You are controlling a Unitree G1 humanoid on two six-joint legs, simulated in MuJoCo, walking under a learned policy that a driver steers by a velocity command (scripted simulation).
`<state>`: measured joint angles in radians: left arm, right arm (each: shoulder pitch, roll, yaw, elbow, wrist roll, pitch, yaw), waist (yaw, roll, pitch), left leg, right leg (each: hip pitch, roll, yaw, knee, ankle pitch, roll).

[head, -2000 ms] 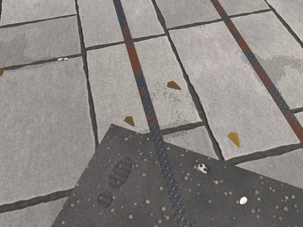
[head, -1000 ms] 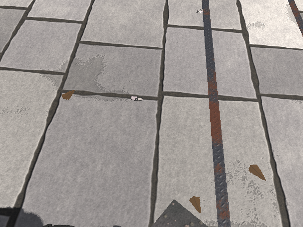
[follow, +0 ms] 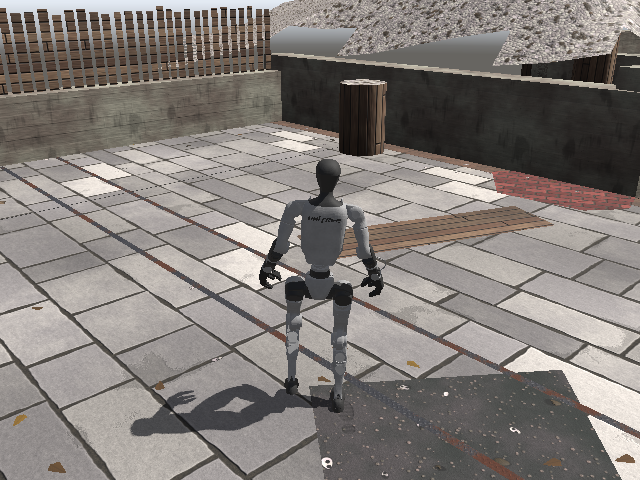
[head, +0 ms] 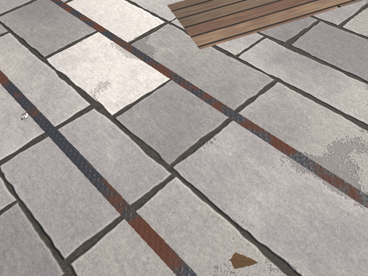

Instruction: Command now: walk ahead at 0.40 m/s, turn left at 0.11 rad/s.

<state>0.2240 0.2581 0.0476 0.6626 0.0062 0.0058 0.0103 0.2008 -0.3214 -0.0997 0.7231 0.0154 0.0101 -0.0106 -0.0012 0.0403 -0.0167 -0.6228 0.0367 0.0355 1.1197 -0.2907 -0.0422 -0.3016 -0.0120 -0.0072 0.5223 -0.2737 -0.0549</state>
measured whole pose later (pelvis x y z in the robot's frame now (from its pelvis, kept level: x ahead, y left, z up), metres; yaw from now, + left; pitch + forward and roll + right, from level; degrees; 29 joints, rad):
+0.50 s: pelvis +0.23 +0.14 -0.04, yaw +23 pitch +2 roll -1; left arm 0.34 0.30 0.06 0.81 0.00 -0.07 0.00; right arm 0.18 -0.33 -0.08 0.69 0.01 -0.02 0.05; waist 0.01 -0.01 0.02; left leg -0.56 -0.03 0.09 0.82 -0.30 0.12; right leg -0.12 -0.13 -0.09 1.13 -0.52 0.09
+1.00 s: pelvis +0.47 +0.25 -0.02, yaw +54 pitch +1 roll -1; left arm 0.05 0.26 0.05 0.60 0.03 -0.03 0.05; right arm 0.16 -0.35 -0.07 0.59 0.03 0.07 -0.02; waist -0.01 0.02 0.09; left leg -0.49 -0.06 -0.10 1.32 -0.47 -0.08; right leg -0.45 0.05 -0.04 0.46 -0.04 -0.04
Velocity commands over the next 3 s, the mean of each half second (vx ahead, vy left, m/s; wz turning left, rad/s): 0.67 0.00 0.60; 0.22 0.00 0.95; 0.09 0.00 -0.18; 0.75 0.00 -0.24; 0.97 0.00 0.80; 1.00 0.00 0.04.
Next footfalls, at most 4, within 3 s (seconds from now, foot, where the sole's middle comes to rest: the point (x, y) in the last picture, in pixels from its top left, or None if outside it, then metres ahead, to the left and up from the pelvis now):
0.44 left None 0.31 0.25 -0.78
0.86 right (123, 239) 0.65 0.33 -0.78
1.22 left None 0.41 0.40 -0.78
1.62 right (154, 243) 0.63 0.21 -0.78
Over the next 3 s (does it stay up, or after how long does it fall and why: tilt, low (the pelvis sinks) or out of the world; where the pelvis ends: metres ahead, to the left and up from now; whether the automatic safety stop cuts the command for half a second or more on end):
stays up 1.37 1.11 -0.01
